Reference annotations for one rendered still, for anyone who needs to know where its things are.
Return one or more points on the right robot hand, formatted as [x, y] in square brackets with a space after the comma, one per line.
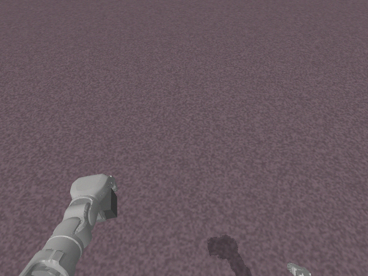
[296, 270]

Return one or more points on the left robot arm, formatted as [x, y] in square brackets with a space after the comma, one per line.
[64, 248]

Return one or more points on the cube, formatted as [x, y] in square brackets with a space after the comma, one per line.
[109, 204]

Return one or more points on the left robot hand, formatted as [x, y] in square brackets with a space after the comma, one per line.
[96, 186]

